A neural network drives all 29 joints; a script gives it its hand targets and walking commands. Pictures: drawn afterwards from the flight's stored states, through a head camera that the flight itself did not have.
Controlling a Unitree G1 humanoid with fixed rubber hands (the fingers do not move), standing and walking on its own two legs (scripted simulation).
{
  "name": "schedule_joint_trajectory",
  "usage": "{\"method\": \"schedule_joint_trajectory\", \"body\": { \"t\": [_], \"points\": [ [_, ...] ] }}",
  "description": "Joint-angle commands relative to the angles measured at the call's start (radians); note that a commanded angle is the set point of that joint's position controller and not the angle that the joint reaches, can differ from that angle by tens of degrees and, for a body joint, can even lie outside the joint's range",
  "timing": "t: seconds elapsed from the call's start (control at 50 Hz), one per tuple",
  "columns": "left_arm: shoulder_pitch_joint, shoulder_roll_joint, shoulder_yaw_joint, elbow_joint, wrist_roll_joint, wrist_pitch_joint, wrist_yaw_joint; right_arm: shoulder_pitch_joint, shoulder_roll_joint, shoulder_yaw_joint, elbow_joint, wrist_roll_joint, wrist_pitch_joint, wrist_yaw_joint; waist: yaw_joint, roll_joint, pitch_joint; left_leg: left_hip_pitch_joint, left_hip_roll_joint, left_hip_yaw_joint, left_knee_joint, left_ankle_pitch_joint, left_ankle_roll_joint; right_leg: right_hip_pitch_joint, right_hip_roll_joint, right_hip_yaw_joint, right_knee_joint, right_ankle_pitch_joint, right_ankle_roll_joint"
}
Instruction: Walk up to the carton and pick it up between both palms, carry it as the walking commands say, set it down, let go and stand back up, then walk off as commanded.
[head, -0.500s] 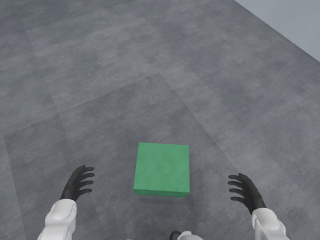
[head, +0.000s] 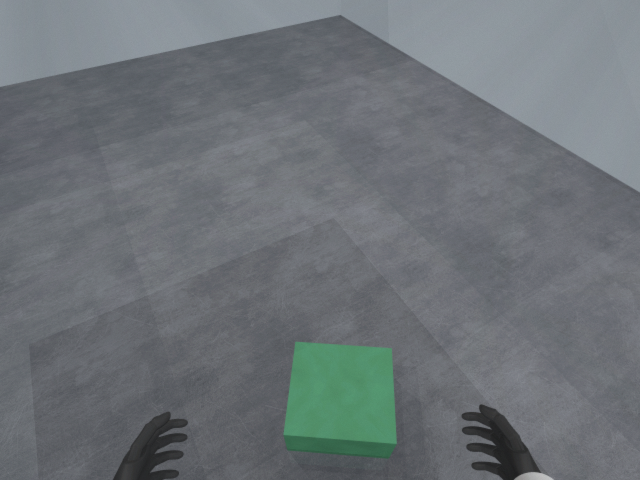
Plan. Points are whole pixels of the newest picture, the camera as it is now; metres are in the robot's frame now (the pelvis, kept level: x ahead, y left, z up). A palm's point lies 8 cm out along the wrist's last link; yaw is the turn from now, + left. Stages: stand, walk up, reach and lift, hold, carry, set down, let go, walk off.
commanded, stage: let go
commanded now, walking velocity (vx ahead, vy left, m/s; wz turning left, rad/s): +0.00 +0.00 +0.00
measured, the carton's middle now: (340, 398) +0.46 -0.04 -0.70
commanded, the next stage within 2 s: stand in 0.12 s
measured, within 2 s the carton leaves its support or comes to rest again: neither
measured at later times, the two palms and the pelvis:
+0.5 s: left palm out of the picture +0.13 +0.26 -0.11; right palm out of the picture +0.14 -0.27 -0.11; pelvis +0.05 +0.00 -0.01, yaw -1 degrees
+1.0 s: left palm out of the picture +0.07 +0.24 -0.14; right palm out of the picture +0.05 -0.27 -0.14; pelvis +0.06 -0.02 -0.01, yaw -2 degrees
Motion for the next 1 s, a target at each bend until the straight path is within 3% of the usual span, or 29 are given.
{"method": "schedule_joint_trajectory", "body": {
  "t": [0.0, 0.1, 0.12, 0.14, 0.16, 0.18, 0.24, 0.3, 0.48, 0.64, 0.98],
  "points": [
    [-0.028, 0.090, 0.025, -0.087, 0.007, -0.017, 0.009, -0.026, -0.089, -0.031, -0.100, 0.004, 0.007, -0.008, -0.002, -0.019, -0.085, -0.124, 0.001, 0.002, -0.084, 0.210, -0.015, 0.134, 0.026, 0.002, -0.025, 0.173, 0.004],
    [-0.027, 0.090, 0.016, -0.079, 0.018, -0.023, 0.028, -0.043, -0.083, -0.031, -0.102, 0.016, 0.042, -0.020, 0.001, -0.005, -0.091, -0.123, 0.005, 0.000, -0.067, 0.239, -0.015, 0.129, 0.033, 0.011, -0.012, 0.161, 0.001],
    [0.055, 0.154, 0.030, 0.115, 0.036, -0.087, 0.069, 0.001, -0.156, -0.039, 0.055, -0.036, -0.088, -0.055, -0.013, 0.017, -0.081, -0.150, 0.106, -0.020, -0.069, -0.192, -0.053, -0.133, -0.104, 0.058, -0.070, -0.125, 0.046],
    [0.068, 0.188, 0.030, 0.114, 0.054, -0.115, 0.084, 0.044, -0.175, -0.037, 0.064, -0.056, -0.137, -0.074, -0.015, 0.032, -0.016, -0.185, 0.132, -0.102, -0.103, -0.314, -0.050, -0.204, -0.092, 0.076, -0.078, -0.221, 0.061],
    [0.056, 0.173, 0.029, 0.135, 0.054, -0.139, 0.085, 0.032, -0.166, -0.031, 0.089, -0.053, -0.169, -0.078, -0.012, 0.056, 0.004, -0.244, 0.147, -0.137, -0.119, -0.350, -0.041, -0.224, -0.086, 0.078, -0.059, -0.184, 0.062],
    [0.054, 0.159, 0.023, 0.156, 0.050, -0.161, 0.083, 0.016, -0.155, -0.023, 0.105, -0.043, -0.193, -0.080, -0.009, 0.052, -0.026, -0.258, 0.155, -0.154, -0.120, -0.326, -0.033, -0.198, -0.090, 0.086, -0.046, -0.118, 0.057],
    [0.025, 0.138, 0.013, 0.205, 0.039, -0.204, 0.069, 0.005, -0.146, -0.011, 0.157, -0.017, -0.235, -0.077, -0.017, -0.021, -0.186, -0.174, 0.143, -0.134, -0.051, -0.047, -0.032, -0.123, -0.105, 0.118, -0.012, 0.090, 0.029],
    [0.054, 0.148, 0.012, 0.250, 0.032, -0.211, 0.070, 0.040, -0.166, -0.008, 0.203, -0.006, -0.244, -0.080, -0.021, -0.019, -0.242, -0.113, 0.141, -0.116, 0.011, 0.209, -0.038, -0.122, -0.109, 0.121, 0.029, 0.253, 0.009],
    [0.133, 0.161, 0.004, 0.332, 0.014, -0.186, 0.089, 0.123, -0.186, 0.008, 0.295, 0.010, -0.215, -0.095, -0.025, -0.005, -0.217, -0.113, 0.135, -0.081, 0.063, 0.440, -0.031, -0.120, -0.093, 0.102, 0.088, 0.359, -0.008],
    [0.148, 0.161, -0.001, 0.394, 0.007, -0.161, 0.101, 0.151, -0.186, 0.017, 0.375, 0.016, -0.191, -0.105, -0.025, -0.009, -0.192, -0.109, 0.125, -0.053, 0.066, 0.459, -0.023, -0.092, -0.088, 0.100, 0.106, 0.410, -0.023],
    [0.156, 0.121, -0.032, 0.584, 0.005, -0.126, 0.112, 0.208, -0.140, 0.052, 0.576, 0.013, -0.157, -0.115, -0.021, -0.023, -0.094, -0.075, 0.112, -0.038, -0.010, 0.249, -0.017, -0.075, -0.083, 0.122, 0.034, 0.340, -0.043]
  ]
}}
